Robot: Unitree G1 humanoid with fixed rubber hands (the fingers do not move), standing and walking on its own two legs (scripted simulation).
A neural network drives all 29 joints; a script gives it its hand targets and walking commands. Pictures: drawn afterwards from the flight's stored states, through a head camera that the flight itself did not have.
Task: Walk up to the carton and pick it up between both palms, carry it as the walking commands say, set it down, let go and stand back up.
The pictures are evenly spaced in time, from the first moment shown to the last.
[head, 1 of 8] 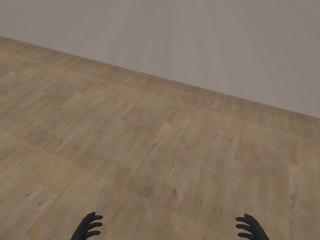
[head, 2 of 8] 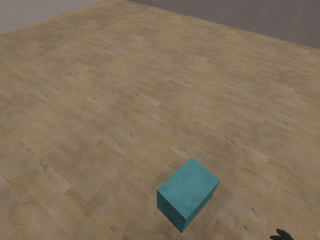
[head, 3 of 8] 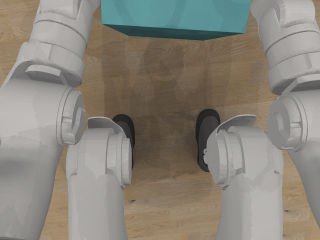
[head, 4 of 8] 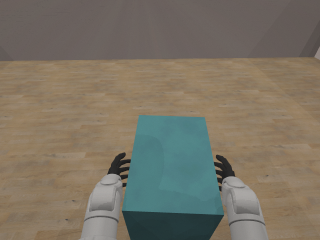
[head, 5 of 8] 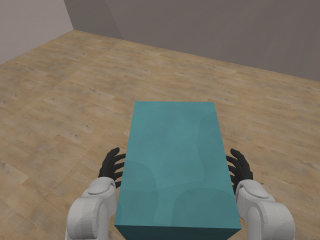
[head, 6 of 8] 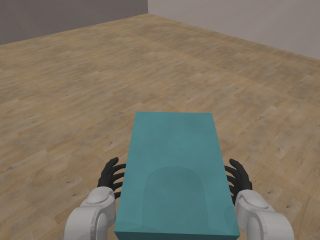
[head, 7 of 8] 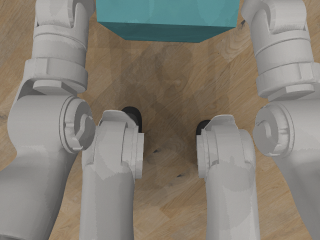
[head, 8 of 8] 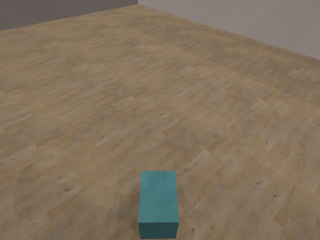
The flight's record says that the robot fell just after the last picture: no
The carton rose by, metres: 0.68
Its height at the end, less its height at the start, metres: +0.00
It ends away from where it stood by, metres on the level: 1.48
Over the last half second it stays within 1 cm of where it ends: yes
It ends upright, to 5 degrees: yes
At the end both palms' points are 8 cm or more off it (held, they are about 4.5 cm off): yes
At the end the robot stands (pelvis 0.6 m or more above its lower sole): yes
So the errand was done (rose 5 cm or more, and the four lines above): yes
